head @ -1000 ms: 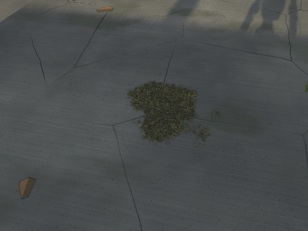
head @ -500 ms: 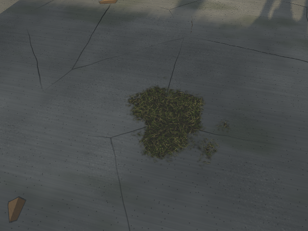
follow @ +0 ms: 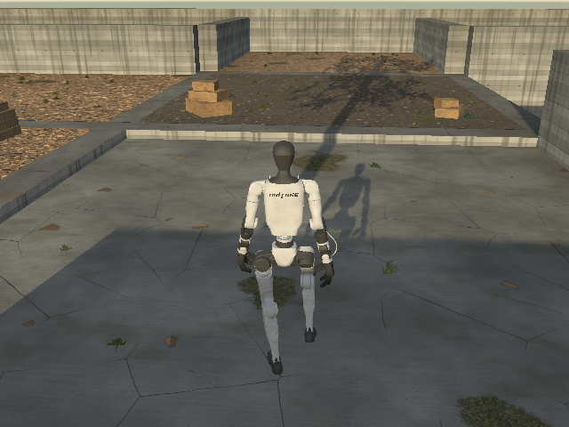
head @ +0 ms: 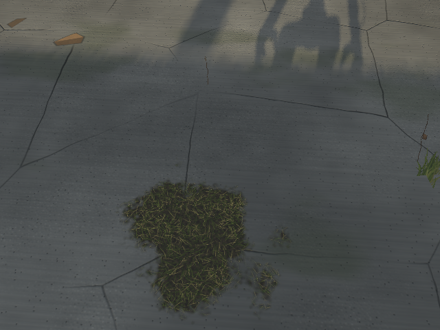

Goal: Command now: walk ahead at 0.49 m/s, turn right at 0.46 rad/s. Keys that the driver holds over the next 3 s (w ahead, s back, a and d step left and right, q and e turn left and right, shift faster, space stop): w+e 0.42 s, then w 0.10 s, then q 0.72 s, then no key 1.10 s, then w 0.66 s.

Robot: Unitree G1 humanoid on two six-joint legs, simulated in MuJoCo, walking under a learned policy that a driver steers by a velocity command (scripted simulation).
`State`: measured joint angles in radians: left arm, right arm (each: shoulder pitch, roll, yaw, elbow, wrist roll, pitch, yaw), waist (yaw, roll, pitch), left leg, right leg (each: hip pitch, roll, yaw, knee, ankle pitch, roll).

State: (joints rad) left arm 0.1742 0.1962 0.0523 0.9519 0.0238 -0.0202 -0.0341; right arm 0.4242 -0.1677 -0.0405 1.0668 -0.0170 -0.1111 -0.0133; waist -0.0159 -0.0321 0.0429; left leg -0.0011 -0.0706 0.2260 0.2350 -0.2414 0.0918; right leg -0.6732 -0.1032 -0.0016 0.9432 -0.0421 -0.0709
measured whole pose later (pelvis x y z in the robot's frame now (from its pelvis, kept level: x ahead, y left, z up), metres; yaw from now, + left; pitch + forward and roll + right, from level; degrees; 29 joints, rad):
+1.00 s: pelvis +0.47 -0.07 -0.01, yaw -8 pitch +1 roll -1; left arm 0.14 0.24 0.04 0.82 0.04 0.02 0.02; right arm 0.27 -0.25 -0.06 0.86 -0.01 0.00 0.01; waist -0.03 -0.02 0.08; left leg -0.34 -0.12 -0.04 0.39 -0.06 0.11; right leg -0.55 -0.01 0.07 1.05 -0.37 0.03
